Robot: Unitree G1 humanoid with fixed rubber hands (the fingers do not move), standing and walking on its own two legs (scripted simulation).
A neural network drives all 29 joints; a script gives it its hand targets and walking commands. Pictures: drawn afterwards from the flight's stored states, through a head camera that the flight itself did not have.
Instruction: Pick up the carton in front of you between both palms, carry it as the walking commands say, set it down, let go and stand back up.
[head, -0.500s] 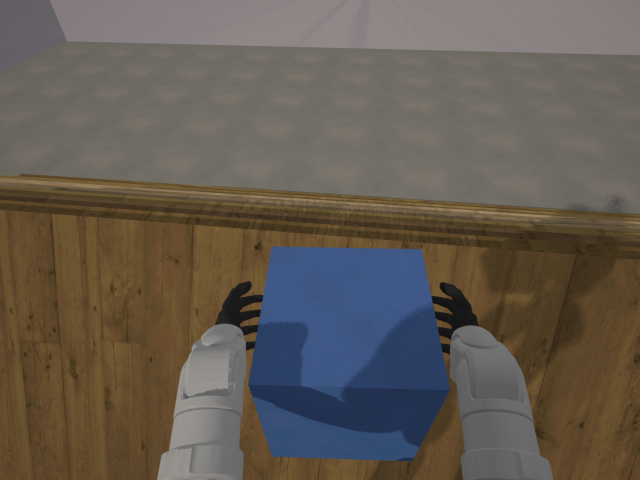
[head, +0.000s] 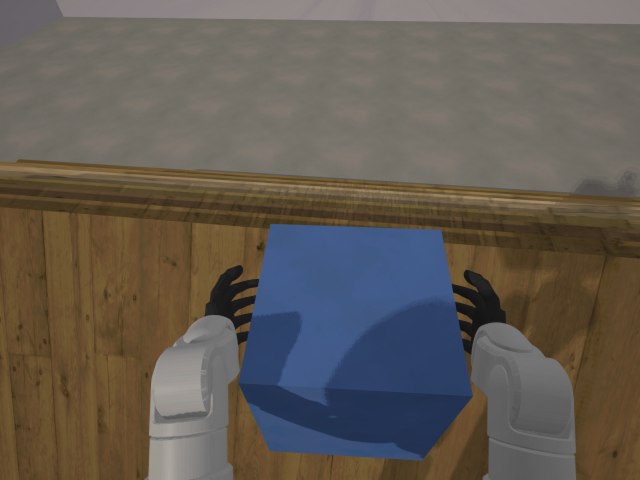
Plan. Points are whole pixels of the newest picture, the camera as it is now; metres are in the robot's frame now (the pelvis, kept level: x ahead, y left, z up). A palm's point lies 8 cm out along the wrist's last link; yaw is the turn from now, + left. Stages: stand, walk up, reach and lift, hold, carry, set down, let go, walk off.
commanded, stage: carry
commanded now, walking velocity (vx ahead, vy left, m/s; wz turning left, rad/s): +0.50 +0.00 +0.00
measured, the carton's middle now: (349, 347) +0.29 -0.01 +0.02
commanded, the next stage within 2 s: none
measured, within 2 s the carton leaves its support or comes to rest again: neither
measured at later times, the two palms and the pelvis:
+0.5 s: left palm (227, 177) +0.57 +0.19 +0.09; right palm (408, 180) +0.55 -0.11 +0.09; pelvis +0.28 +0.06 +0.02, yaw -2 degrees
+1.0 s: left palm (259, 97) +0.87 +0.17 +0.08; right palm (392, 92) +0.89 -0.13 +0.08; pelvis +0.62 +0.00 +0.02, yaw +2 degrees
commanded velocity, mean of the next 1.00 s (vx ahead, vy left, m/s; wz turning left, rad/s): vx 0.50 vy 0.00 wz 0.00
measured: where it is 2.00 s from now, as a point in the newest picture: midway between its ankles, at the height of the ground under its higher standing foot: (319, 245)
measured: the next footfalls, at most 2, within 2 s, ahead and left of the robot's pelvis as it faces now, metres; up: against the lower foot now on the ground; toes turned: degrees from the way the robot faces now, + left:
left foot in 0.28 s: +0.31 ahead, +0.12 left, +0.00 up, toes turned +11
right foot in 0.76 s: +0.65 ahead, -0.06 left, +0.00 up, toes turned -11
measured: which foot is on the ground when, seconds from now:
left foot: up 0.00-0.26, down 0.28-0.78, up 0.80-1.00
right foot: down 0.00-0.28, up 0.30-0.74, down 0.76-1.00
